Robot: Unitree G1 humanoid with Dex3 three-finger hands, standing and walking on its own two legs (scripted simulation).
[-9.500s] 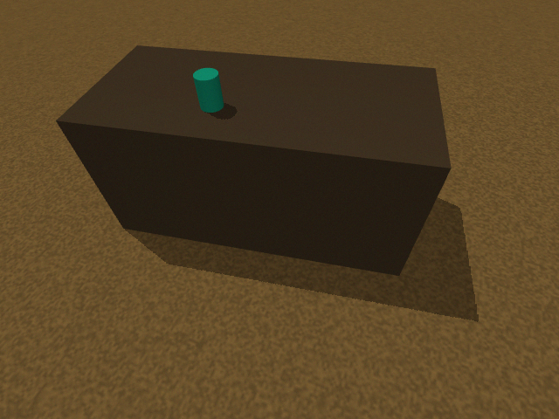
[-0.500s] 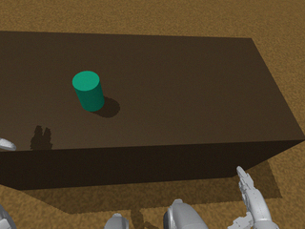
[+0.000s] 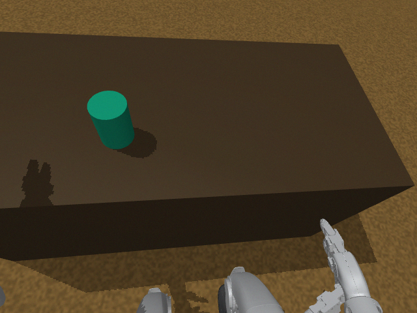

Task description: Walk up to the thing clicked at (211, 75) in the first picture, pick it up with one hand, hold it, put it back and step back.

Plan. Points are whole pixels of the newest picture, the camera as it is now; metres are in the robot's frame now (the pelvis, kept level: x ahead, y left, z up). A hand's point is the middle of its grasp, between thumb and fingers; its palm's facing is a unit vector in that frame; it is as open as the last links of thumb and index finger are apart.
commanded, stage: go down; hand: left
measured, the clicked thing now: (113, 121) +0.53 +0.18 -0.04
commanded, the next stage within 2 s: approach in 1.08 s
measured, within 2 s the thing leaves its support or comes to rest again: neither
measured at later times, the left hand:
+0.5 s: hand out of the picture +0.43 +0.37 +0.08, palm faces +0.17 -0.99 +0.01, open 17.6 cm
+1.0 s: hand out of the picture +0.42 +0.37 +0.08, palm faces +0.18 -0.98 +0.01, open 17.6 cm
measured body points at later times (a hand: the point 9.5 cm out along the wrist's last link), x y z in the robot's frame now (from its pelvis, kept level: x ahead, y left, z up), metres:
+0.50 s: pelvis -0.01 +0.00 -0.01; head +0.11 +0.05 +0.42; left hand +0.41 +0.42 +0.08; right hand +0.15 -0.25 -0.02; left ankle -0.02 +0.12 -0.67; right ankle +0.05 -0.15 -0.67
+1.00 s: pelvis +0.00 +0.00 -0.01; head +0.11 +0.05 +0.43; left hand +0.40 +0.42 +0.08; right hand +0.15 -0.25 -0.02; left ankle -0.02 +0.12 -0.67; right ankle +0.05 -0.15 -0.67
